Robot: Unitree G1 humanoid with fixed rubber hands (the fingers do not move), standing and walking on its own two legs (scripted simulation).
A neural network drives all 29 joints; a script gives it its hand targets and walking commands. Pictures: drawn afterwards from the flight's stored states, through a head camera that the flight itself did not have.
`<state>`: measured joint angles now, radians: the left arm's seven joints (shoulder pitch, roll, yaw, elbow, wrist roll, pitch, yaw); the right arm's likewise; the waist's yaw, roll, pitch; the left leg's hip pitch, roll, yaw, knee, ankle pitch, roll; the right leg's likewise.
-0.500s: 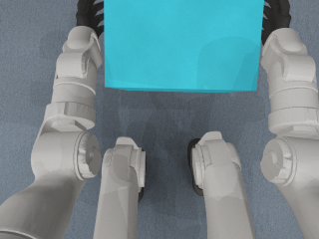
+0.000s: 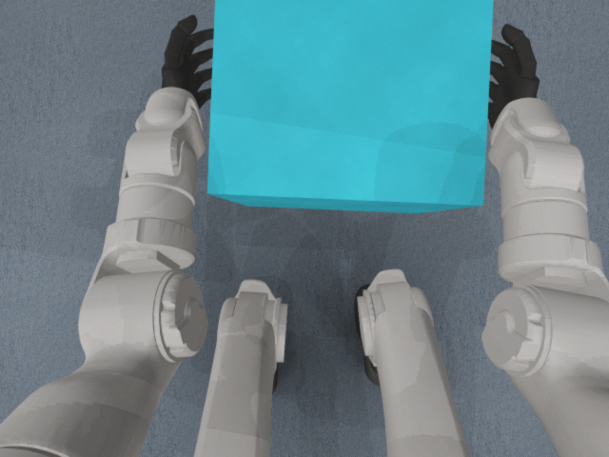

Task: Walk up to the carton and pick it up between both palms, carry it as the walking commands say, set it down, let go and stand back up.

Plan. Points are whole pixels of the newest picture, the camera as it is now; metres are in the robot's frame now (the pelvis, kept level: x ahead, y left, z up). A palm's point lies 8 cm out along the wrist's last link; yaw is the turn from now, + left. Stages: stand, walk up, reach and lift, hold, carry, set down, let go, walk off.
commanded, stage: reach and lift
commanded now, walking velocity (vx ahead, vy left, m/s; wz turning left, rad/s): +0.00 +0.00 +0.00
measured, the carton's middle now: (340, 124) +0.51 -0.05 -0.16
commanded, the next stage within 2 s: none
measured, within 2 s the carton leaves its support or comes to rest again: neither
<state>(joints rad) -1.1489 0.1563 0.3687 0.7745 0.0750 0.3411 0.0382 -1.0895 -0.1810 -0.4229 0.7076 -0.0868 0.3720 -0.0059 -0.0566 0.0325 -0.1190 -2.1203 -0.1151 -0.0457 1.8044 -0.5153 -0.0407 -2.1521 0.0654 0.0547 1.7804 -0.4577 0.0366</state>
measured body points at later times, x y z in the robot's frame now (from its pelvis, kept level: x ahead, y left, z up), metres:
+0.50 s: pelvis +0.01 +0.00 +0.06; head +0.27 -0.01 +0.43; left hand +0.52 +0.14 -0.02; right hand +0.49 -0.23 -0.02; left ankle +0.10 +0.12 -0.44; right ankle +0.12 -0.12 -0.44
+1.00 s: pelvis +0.04 +0.00 +0.12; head +0.25 -0.01 +0.52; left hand +0.50 +0.15 +0.06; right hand +0.47 -0.22 +0.05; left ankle +0.10 +0.12 -0.44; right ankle +0.12 -0.12 -0.44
